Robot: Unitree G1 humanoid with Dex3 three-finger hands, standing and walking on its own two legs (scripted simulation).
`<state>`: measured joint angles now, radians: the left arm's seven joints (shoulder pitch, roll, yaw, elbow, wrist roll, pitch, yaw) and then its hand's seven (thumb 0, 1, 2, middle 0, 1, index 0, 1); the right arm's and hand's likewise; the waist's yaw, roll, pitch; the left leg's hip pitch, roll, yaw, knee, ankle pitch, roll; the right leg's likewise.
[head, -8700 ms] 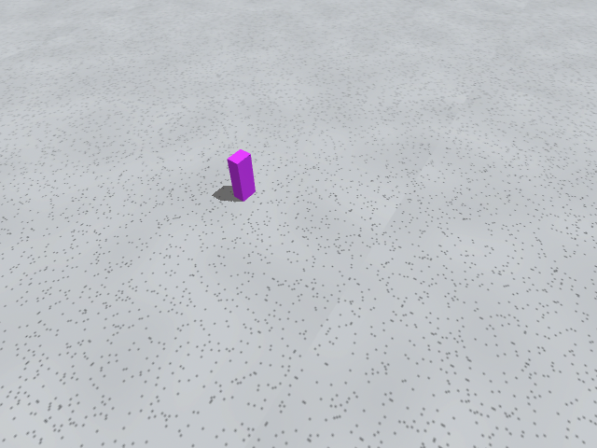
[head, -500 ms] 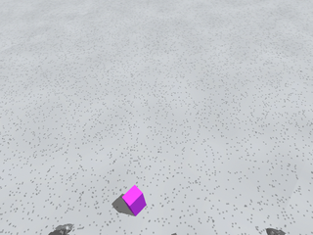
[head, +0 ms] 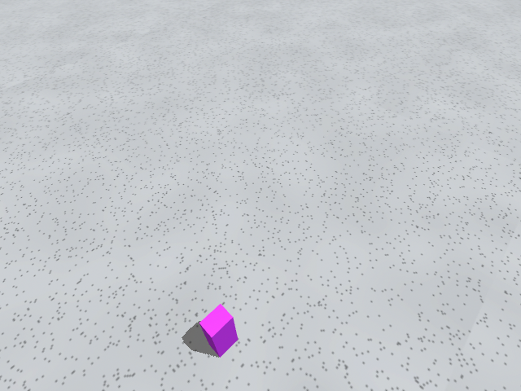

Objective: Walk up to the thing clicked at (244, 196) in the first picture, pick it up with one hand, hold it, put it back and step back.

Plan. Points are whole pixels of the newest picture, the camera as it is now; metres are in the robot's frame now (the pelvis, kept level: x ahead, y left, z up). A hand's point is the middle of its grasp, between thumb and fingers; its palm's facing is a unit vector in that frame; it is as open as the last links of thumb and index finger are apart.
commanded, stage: stand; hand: left
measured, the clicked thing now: (220, 331) +0.41 +0.17 -0.66
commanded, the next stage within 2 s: go down in 1.98 s
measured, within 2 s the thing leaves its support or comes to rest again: neither
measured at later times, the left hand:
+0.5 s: hand out of the picture +0.09 +0.27 -0.15, palm faces -0.02 -0.94 -0.34, open 7.4 cm
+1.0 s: hand out of the picture +0.09 +0.27 -0.15, palm faces -0.01 -0.94 -0.35, open 7.4 cm
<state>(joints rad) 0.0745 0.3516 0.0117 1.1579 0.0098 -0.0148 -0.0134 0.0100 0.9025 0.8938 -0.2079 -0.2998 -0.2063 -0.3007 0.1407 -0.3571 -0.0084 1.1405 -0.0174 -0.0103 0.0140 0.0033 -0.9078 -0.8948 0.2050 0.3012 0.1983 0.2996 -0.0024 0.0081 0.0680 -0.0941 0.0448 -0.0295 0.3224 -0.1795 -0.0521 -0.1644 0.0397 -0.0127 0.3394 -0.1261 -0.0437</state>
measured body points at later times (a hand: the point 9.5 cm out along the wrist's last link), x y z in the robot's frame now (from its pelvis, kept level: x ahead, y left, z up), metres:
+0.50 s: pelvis +0.01 +0.02 +0.00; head +0.02 +0.01 +0.45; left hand +0.09 +0.32 -0.13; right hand +0.07 -0.28 -0.14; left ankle +0.00 +0.16 -0.75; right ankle +0.04 -0.09 -0.75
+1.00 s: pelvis +0.02 +0.01 +0.00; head +0.03 +0.01 +0.45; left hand +0.09 +0.32 -0.13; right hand +0.10 -0.29 -0.13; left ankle +0.00 +0.16 -0.75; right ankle +0.04 -0.09 -0.75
